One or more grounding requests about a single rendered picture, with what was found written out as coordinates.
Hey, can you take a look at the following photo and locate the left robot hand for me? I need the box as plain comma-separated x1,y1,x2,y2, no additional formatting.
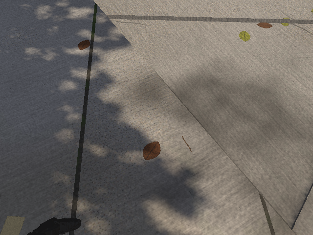
27,217,81,235

